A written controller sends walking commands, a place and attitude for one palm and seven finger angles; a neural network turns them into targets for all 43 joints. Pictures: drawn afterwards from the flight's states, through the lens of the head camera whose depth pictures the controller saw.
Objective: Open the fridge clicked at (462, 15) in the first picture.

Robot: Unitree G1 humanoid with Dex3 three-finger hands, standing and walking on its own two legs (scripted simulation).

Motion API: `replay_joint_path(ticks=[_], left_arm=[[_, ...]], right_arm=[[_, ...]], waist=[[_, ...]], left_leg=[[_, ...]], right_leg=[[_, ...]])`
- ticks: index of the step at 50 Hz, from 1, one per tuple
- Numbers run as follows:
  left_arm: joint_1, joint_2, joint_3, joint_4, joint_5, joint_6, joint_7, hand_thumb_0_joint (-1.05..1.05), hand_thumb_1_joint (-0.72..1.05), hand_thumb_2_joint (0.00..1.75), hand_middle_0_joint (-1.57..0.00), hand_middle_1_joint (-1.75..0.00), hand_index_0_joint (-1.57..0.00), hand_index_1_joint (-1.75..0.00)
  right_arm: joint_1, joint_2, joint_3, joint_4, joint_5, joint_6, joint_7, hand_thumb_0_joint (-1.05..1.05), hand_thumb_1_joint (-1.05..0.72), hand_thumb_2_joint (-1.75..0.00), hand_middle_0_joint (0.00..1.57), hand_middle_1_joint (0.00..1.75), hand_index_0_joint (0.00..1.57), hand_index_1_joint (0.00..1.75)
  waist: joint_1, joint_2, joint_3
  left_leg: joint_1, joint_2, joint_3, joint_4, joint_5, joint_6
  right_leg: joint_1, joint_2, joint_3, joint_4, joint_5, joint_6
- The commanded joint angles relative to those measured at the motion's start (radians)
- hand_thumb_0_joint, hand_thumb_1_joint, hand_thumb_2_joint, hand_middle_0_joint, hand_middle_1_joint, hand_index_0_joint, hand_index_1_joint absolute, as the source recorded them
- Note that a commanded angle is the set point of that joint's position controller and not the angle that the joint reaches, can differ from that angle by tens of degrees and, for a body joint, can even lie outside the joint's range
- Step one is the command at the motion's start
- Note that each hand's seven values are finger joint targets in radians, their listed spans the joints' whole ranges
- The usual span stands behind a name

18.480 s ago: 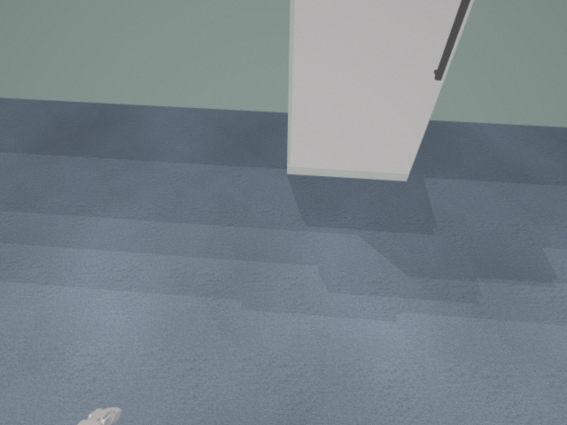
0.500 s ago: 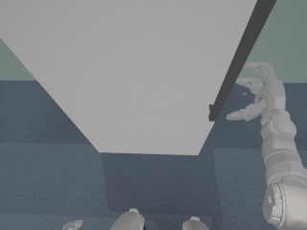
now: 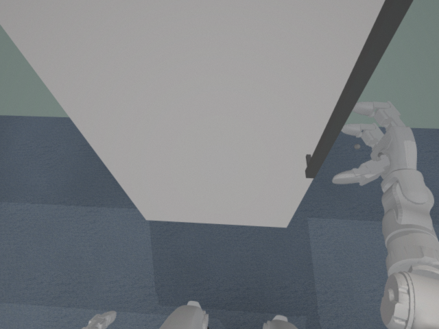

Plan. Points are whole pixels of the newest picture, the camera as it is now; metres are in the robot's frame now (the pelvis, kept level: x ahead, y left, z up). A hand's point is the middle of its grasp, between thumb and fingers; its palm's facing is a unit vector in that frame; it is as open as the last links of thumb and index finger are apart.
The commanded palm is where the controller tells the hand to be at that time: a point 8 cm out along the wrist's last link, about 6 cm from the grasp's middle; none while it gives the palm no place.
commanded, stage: move the hooked fingers beside the handle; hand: right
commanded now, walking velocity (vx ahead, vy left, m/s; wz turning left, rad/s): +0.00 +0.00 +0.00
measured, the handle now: (343, 95) +0.50 -0.13 +0.14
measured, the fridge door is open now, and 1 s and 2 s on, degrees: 0 0 0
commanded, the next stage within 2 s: feel for the door with the fingertips in 1.62 s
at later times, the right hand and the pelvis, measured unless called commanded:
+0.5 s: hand (370, 149) +0.44 -0.20 +0.07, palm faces -0.09 +1.00 -0.02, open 14.0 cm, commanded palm +0.42 -0.25 +0.07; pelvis -0.01 -0.01 +0.00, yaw +0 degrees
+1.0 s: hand (378, 150) +0.44 -0.21 +0.07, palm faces -0.09 +1.00 +0.00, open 14.0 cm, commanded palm +0.42 -0.26 +0.07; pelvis +0.00 -0.01 +0.00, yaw +0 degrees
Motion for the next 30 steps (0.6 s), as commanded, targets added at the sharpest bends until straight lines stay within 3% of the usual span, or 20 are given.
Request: replay_joint_path(ticks=[1,3,6,8,10,12,14,16,17,20,22,24,26,27,28,30], left_arm=[[0.094,0.156,0.059,-0.075,-0.002,-0.032,0.02,0.0,0.9,0.9,-0.2,-0.3,-0.2,-0.3],[0.096,0.16,0.059,-0.071,-0.004,-0.033,0.023,0.0,0.9,0.9,-0.2,-0.3,-0.2,-0.3],[0.096,0.155,0.059,-0.075,-0.005,-0.036,0.022,0.0,0.9,0.9,-0.2,-0.3,-0.2,-0.3],[0.095,0.167,0.061,-0.066,-0.008,-0.032,0.025,0.0,0.9,0.9,-0.2,-0.3,-0.2,-0.3],[0.088,0.164,0.057,-0.072,-0.009,-0.032,0.026,0.0,0.9,0.9,-0.2,-0.3,-0.2,-0.3],[0.092,0.165,0.059,-0.071,-0.006,-0.037,0.027,0.0,0.9,0.9,-0.2,-0.3,-0.2,-0.3],[0.093,0.167,0.058,-0.064,-0.007,-0.039,0.031,0.0,0.9,0.9,-0.2,-0.3,-0.2,-0.3],[0.095,0.166,0.057,-0.066,-0.006,-0.044,0.03,0.0,0.9,0.9,-0.2,-0.3,-0.2,-0.3],[0.099,0.17,0.06,-0.063,-0.005,-0.044,0.031,0.0,0.9,0.9,-0.2,-0.3,-0.2,-0.3],[0.094,0.168,0.056,-0.064,-0.005,-0.045,0.028,0.0,0.9,0.9,-0.2,-0.3,-0.2,-0.3],[0.101,0.173,0.057,-0.068,-0.005,-0.042,0.028,0.0,0.9,0.9,-0.2,-0.3,-0.2,-0.3],[0.1,0.172,0.056,-0.065,-0.005,-0.042,0.027,0.0,0.9,0.9,-0.2,-0.3,-0.2,-0.3],[0.105,0.175,0.058,-0.071,-0.001,-0.043,0.029,0.0,0.9,0.9,-0.2,-0.3,-0.2,-0.3],[0.103,0.173,0.057,-0.07,-0.004,-0.042,0.027,0.0,0.9,0.9,-0.2,-0.3,-0.2,-0.3],[0.101,0.174,0.057,-0.068,-0.004,-0.041,0.028,0.0,0.9,0.9,-0.2,-0.3,-0.2,-0.3],[0.106,0.178,0.059,-0.069,-0.002,-0.041,0.029,0.0,0.9,0.9,-0.2,-0.3,-0.2,-0.3]], right_arm=[[-0.441,-0.242,-0.041,-0.234,0.028,-0.082,0.018,0.0,0.5,-0.3,0.3,1.2,0.3,1.2],[-0.405,-0.274,-0.071,-0.206,0.033,-0.079,0.029,0.0,0.5,-0.3,0.3,1.2,0.3,1.2],[-0.398,-0.215,-0.025,-0.2,0.043,-0.071,0.049,0.0,0.5,-0.3,0.3,1.2,0.3,1.2],[-0.394,-0.272,-0.066,-0.173,0.044,-0.059,0.052,0.0,0.5,-0.3,0.3,1.2,0.3,1.2],[-0.42,-0.244,-0.035,-0.174,0.041,-0.053,0.058,0.0,0.5,-0.3,0.3,1.2,0.3,1.2],[-0.446,-0.258,-0.047,-0.21,0.041,-0.067,0.055,0.0,0.5,-0.3,0.3,1.2,0.3,1.2],[-0.456,-0.279,-0.06,-0.192,0.041,-0.069,0.052,0.0,0.5,-0.3,0.3,1.2,0.3,1.2],[-0.475,-0.265,-0.048,-0.205,0.043,-0.076,0.053,0.0,0.5,-0.3,0.3,1.2,0.3,1.2],[-0.458,-0.287,-0.068,-0.209,0.039,-0.08,0.052,0.0,0.5,-0.3,0.3,1.2,0.3,1.2],[-0.45,-0.268,-0.05,-0.193,0.036,-0.07,0.055,0.0,0.5,-0.3,0.3,1.2,0.3,1.2],[-0.422,-0.281,-0.065,-0.183,0.036,-0.067,0.055,0.0,0.5,-0.3,0.3,1.2,0.3,1.2],[-0.457,-0.261,-0.045,-0.185,0.037,-0.062,0.055,0.0,0.5,-0.3,0.3,1.2,0.3,1.2],[-0.445,-0.283,-0.067,-0.193,0.039,-0.066,0.052,0.0,0.5,-0.3,0.3,1.2,0.3,1.2],[-0.43,-0.263,-0.051,-0.182,0.036,-0.064,0.054,0.0,0.5,-0.3,0.3,1.2,0.3,1.2],[-0.435,-0.264,-0.054,-0.163,0.038,-0.06,0.053,0.0,0.5,-0.3,0.3,1.2,0.3,1.2],[-0.444,-0.312,-0.089,-0.189,0.035,-0.065,0.052,0.0,0.5,-0.3,0.3,1.2,0.3,1.2]], waist=[[0.009,-0.054,-0.402],[-0.002,-0.04,-0.419],[0.008,-0.045,-0.403],[0.006,-0.021,-0.374],[0.015,-0.033,-0.348],[0.006,-0.076,-0.403],[0.014,-0.047,-0.379],[0.018,-0.058,-0.376],[0.004,-0.073,-0.421],[0.006,-0.095,-0.391],[0.001,-0.071,-0.402],[0.014,-0.079,-0.378],[0.005,-0.071,-0.389],[0.005,-0.067,-0.397],[0.01,-0.054,-0.371],[0.0,-0.059,-0.402]], left_leg=[[0.23,-0.036,-0.054,-0.094,0.363,0.006],[0.245,-0.035,-0.054,-0.093,0.37,0.004],[0.219,-0.038,-0.047,-0.093,0.366,0.007],[0.213,-0.035,-0.05,-0.102,0.34,0.001],[0.195,-0.034,-0.047,-0.106,0.3,0.002],[0.187,-0.035,-0.047,-0.097,0.305,0.007],[0.178,-0.035,-0.048,-0.101,0.281,0.004],[0.164,-0.038,-0.043,-0.097,0.279,0.008],[0.167,-0.038,-0.044,-0.091,0.289,0.008],[0.151,-0.038,-0.036,-0.093,0.273,0.009],[0.153,-0.041,-0.033,-0.085,0.29,0.011],[0.126,-0.04,-0.029,-0.091,0.264,0.008],[0.137,-0.042,-0.027,-0.086,0.27,0.013],[0.131,-0.043,-0.026,-0.086,0.267,0.011],[0.125,-0.041,-0.028,-0.092,0.252,0.008],[0.152,-0.041,-0.032,-0.089,0.261,0.009]], right_leg=[[0.202,0.053,0.027,-0.087,0.3,-0.032],[0.195,0.051,0.028,-0.089,0.304,-0.029],[0.209,0.051,0.03,-0.089,0.313,-0.032],[0.178,0.048,0.028,-0.092,0.277,-0.031],[0.166,0.05,0.03,-0.1,0.24,-0.031],[0.208,0.05,0.035,-0.093,0.265,-0.029],[0.19,0.048,0.039,-0.092,0.244,-0.03],[0.205,0.048,0.043,-0.091,0.255,-0.031],[0.228,0.046,0.046,-0.091,0.274,-0.027],[0.224,0.046,0.046,-0.096,0.265,-0.023],[0.228,0.044,0.05,-0.095,0.291,-0.023],[0.229,0.041,0.052,-0.098,0.269,-0.023],[0.232,0.043,0.056,-0.096,0.286,-0.024],[0.238,0.041,0.055,-0.098,0.282,-0.021],[0.218,0.041,0.053,-0.098,0.259,-0.023],[0.218,0.043,0.052,-0.097,0.263,-0.024]])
